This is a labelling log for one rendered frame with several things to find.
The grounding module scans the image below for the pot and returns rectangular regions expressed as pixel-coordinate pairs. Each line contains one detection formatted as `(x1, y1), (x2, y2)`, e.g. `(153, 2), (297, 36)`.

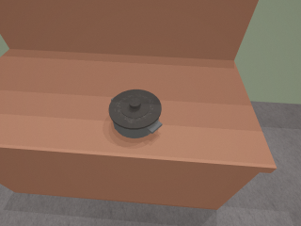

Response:
(111, 98), (163, 138)

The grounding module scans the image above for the table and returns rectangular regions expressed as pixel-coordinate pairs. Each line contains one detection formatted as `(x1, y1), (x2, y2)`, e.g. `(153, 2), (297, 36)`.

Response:
(0, 0), (277, 210)

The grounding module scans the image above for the lid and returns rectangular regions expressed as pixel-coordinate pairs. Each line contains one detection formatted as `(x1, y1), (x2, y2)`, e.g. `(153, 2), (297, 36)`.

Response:
(108, 89), (162, 130)

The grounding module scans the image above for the knob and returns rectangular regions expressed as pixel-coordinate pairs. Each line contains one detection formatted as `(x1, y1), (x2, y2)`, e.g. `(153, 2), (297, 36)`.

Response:
(129, 98), (141, 109)

